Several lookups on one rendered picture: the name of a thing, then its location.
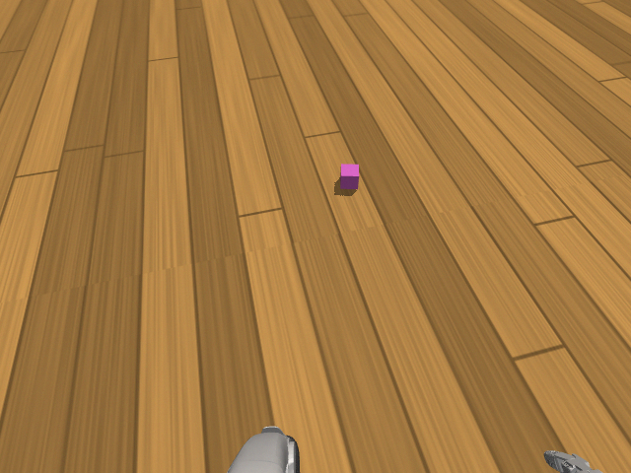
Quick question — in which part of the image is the cube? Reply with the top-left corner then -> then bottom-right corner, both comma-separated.
340,164 -> 359,189

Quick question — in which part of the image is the right robot hand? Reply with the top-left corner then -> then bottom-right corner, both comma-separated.
544,450 -> 602,473

